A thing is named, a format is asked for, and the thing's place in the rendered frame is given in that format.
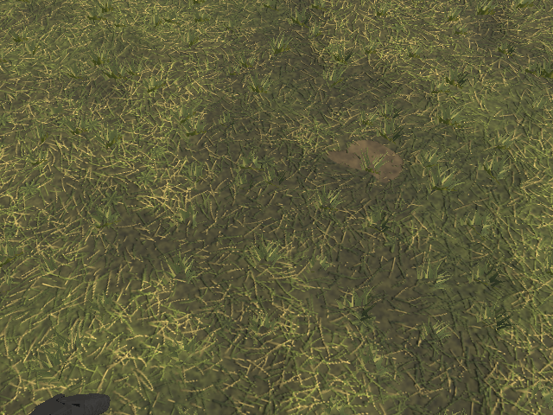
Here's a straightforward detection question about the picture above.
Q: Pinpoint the robot left hand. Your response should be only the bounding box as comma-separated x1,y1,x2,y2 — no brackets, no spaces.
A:
29,393,111,415

